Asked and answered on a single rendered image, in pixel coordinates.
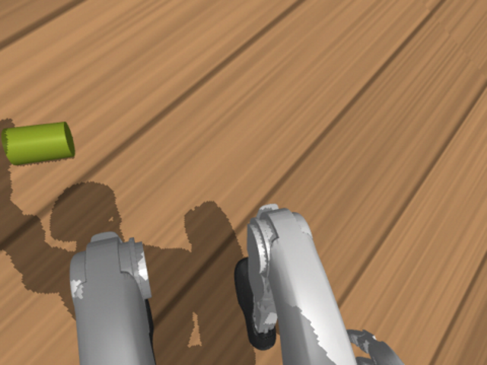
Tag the right robot hand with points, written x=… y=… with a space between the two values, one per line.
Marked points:
x=380 y=352

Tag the can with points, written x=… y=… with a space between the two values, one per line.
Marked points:
x=36 y=143

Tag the right robot foot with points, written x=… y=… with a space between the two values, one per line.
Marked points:
x=244 y=292

